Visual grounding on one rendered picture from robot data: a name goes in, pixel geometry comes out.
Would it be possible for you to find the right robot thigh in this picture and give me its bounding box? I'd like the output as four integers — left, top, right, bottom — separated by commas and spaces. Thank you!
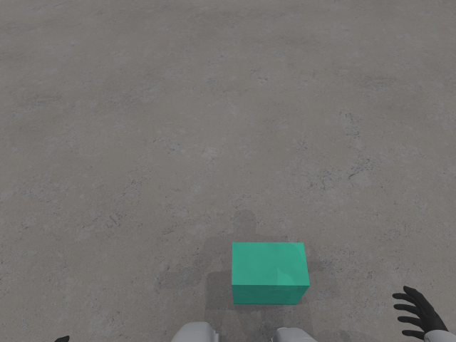
270, 328, 318, 342

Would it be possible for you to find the carton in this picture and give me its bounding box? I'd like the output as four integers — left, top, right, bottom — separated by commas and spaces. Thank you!
232, 242, 310, 305

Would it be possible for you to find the right robot hand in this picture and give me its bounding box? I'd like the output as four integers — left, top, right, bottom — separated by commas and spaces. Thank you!
393, 286, 449, 340

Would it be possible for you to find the robot thigh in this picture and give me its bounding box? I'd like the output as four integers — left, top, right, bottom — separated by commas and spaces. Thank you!
270, 328, 318, 342
170, 322, 219, 342

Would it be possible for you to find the left robot thigh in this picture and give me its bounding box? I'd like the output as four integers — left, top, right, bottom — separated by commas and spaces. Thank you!
170, 322, 219, 342

